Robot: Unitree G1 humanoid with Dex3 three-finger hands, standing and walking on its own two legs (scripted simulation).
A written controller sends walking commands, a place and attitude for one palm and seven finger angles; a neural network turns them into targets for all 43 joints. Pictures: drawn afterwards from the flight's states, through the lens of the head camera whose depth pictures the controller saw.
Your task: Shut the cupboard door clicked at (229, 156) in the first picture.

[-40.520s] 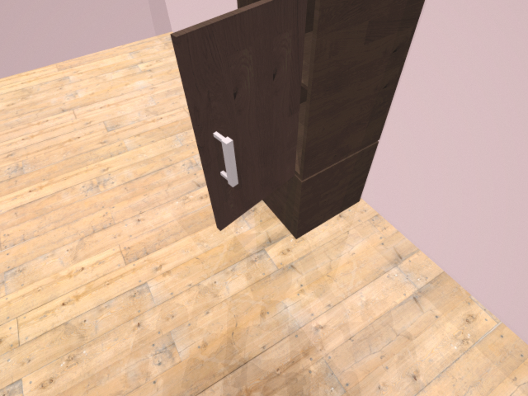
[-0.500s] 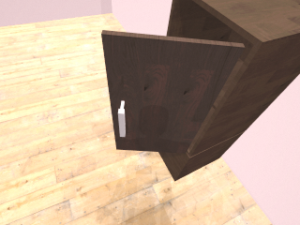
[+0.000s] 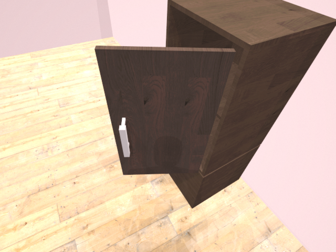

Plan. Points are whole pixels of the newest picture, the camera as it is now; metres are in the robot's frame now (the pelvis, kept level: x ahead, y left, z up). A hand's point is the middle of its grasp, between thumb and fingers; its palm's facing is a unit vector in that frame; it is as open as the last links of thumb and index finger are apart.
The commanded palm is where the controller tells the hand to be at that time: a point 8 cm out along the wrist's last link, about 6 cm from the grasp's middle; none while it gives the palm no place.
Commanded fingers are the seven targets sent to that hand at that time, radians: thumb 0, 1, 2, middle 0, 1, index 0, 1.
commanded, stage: come to a stop and stand still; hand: left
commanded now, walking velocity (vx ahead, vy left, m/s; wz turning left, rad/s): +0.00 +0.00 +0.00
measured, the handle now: (125, 137) +0.47 +0.16 -0.06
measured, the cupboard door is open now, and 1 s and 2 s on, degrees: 62 62 62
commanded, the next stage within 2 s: look again from close up in 0.18 s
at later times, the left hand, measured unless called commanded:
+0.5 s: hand out of the picture +0.00 +0.18 -0.18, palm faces +0.05 -0.97 -0.23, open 7.4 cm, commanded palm none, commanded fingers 0.00 0.90 0.90 -0.20 -0.30 -0.20 -0.30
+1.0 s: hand out of the picture -0.01 +0.23 -0.18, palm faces +0.01 -0.97 -0.24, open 7.4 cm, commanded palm none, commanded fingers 0.00 0.90 0.90 -0.20 -0.30 -0.20 -0.30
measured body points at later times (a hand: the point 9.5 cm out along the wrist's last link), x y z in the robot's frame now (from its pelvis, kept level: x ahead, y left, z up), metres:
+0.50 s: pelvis +0.01 +0.00 -0.01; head +0.01 +0.00 +0.44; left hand +0.00 +0.23 -0.16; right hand +0.04 -0.23 -0.17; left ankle +0.04 +0.10 -0.74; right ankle -0.04 -0.12 -0.74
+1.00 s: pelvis -0.02 +0.03 -0.01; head -0.02 +0.04 +0.44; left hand -0.01 +0.28 -0.16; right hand +0.05 -0.23 -0.14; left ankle +0.04 +0.10 -0.74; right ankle -0.04 -0.12 -0.74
